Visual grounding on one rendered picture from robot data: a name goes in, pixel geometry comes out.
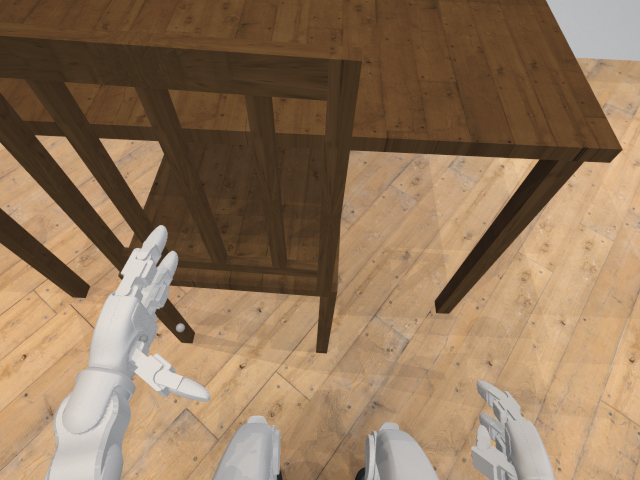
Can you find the robot thigh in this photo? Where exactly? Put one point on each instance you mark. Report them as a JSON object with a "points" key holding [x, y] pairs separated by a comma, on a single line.
{"points": [[394, 455], [253, 453]]}

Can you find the right robot hand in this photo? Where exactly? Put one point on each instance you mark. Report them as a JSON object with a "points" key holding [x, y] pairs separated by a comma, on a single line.
{"points": [[520, 453]]}

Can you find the robot left forearm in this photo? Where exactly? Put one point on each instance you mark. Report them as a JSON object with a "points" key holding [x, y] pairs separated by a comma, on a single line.
{"points": [[89, 426]]}

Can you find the left robot hand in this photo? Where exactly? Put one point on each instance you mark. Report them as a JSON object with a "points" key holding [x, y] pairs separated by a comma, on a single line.
{"points": [[129, 312]]}

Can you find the table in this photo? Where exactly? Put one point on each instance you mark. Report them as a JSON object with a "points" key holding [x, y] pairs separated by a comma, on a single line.
{"points": [[485, 78]]}

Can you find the left robot thigh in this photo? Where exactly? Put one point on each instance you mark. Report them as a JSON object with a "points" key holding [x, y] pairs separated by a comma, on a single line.
{"points": [[253, 453]]}

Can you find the right robot thigh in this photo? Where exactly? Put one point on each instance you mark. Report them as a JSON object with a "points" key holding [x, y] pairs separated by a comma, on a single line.
{"points": [[394, 455]]}

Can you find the chair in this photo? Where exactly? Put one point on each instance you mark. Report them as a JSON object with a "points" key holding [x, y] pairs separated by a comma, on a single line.
{"points": [[255, 218]]}

